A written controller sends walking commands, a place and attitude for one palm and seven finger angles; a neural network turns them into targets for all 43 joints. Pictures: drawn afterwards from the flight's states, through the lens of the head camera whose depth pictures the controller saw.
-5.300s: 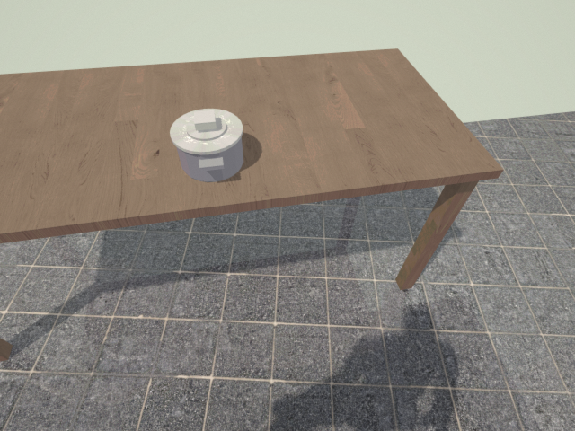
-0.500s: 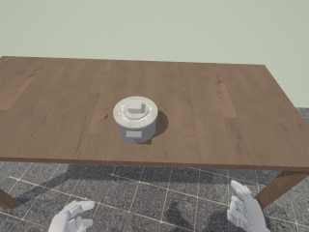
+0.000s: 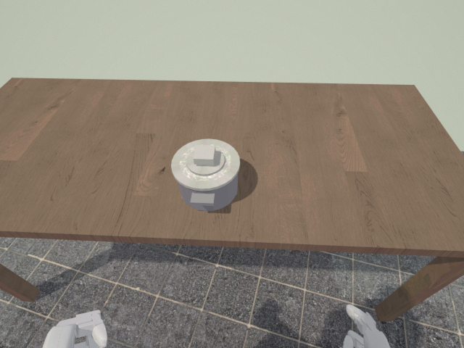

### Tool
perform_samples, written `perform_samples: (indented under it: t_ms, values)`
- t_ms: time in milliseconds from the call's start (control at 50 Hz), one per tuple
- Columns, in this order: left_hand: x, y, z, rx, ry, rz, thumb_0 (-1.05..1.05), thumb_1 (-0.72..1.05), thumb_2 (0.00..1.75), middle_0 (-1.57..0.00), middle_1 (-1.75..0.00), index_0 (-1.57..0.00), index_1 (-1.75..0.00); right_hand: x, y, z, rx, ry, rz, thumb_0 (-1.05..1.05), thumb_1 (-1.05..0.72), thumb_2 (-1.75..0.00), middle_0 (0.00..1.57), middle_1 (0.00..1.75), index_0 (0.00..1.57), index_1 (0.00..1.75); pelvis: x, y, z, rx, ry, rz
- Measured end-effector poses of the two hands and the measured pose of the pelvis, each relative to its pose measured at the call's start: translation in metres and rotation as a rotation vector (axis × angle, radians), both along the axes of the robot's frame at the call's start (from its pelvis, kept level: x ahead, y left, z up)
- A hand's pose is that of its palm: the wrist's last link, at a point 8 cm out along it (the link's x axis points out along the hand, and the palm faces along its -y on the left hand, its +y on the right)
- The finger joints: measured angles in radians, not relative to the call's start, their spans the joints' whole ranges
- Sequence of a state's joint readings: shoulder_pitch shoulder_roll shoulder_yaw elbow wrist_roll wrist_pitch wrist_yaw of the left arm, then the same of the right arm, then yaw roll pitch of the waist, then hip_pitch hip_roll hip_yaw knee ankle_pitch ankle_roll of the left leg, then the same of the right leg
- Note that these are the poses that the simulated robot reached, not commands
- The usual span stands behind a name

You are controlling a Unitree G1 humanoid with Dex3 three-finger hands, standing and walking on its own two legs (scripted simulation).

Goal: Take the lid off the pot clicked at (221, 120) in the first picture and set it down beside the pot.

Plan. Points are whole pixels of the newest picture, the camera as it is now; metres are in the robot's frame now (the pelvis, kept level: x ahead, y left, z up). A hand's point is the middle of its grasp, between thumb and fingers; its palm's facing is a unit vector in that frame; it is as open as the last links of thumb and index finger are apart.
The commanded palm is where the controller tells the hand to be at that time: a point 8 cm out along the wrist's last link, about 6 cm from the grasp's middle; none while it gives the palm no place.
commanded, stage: raise the hand higher, near the body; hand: left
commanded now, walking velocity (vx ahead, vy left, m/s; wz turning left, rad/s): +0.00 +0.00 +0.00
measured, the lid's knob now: (204, 154) +0.51 +0.12 +0.02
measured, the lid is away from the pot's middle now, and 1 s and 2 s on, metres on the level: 0.00 0.00 0.00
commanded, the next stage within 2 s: reach forward and open the fingers in 0.64 s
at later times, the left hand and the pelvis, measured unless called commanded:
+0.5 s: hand (76, 304) +0.16 +0.25 +0.05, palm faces +0.28 -0.89 -0.37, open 3.1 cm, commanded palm +0.12 +0.28 +0.09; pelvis +0.01 +0.02 +0.01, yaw +0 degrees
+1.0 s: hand (49, 282) +0.18 +0.28 +0.09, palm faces -0.11 -0.12 -0.99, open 2.9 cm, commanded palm +0.17 +0.28 +0.14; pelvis -0.01 +0.02 +0.01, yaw -2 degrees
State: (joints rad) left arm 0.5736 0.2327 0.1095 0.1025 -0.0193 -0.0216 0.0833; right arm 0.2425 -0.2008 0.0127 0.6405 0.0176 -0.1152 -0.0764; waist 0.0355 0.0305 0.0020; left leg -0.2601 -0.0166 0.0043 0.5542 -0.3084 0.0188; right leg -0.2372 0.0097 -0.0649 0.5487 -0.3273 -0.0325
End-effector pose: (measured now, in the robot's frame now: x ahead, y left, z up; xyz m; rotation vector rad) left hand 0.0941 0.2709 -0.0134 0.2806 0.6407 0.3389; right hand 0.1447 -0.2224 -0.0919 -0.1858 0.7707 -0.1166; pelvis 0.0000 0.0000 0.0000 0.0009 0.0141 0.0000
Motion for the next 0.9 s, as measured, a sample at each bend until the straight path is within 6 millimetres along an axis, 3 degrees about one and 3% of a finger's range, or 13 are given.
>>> perform_samples:
  t_ms: [200, 420, 580, 760, 900]
  values:
    - [0.013, 0.004, 0.035, 0.041, -0.125, -0.035, 0.01, 0.9, 0.9, -1.29, -1.49, -1.29, -1.5, 0.029, 0.001, 0.016, -0.011, -0.091, -0.009, 0.01, -0.9, -0.9, 0.2, 0.3, 0.2, 0.3, 0.008, 0.006, 0.003, -0.002, -0.015, -0.005]
    - [0.029, 0.011, 0.077, 0.086, -0.29, -0.061, 0.01, 0.9, 0.9, -1.3, -1.49, -1.29, -1.5, 0.064, 0.027, 0.036, 0.011, -0.187, 0.07, 0.01, -0.9, -0.9, 0.2, 0.3, 0.2, 0.3, 0.013, 0.013, 0.006, -0.006, -0.037, 0.0]
    - [0.039, 0.018, 0.107, 0.137, -0.389, -0.088, 0.01, 0.9, 0.9, -1.3, -1.49, -1.3, -1.5, 0.062, 0.041, 0.033, 0.034, -0.164, 0.105, 0.01, -0.9, -0.9, 0.2, 0.3, 0.2, 0.3, 0.014, 0.017, 0.008, -0.007, -0.045, -0.001]
    - [0.049, 0.021, 0.142, 0.207, -0.514, -0.12, 0.01, 0.9, 0.9, -1.3, -1.49, -1.3, -1.5, 0.047, 0.04, 0.025, 0.04, -0.119, 0.099, 0.01, -0.9, -0.9, 0.2, 0.3, 0.2, 0.3, 0.01, 0.019, 0.008, -0.008, -0.056, -0.005]
    - [0.064, 0.009, 0.158, 0.885, -0.227, -0.444, 0.01, 0.85, 0.89, -1.26, -1.46, -1.26, -1.47, 0.042, 0.028, 0.013, 0.043, -0.011, 0.122, 0.01, -0.9, -0.9, 0.2, 0.3, 0.2, 0.3, -0.001, 0.018, 0.005, -0.004, 0.0, -0.032]
